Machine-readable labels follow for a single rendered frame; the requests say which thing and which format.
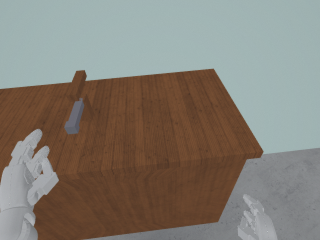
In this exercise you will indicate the tap lever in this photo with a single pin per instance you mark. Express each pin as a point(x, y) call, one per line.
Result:
point(72, 125)

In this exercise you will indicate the left robot hand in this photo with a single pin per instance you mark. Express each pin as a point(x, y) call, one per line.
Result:
point(19, 176)

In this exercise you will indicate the right robot hand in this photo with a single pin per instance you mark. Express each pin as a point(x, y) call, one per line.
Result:
point(261, 225)

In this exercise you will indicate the robot left forearm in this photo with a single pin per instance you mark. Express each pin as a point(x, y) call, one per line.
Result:
point(17, 223)

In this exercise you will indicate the counter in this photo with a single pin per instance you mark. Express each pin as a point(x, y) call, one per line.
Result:
point(152, 152)

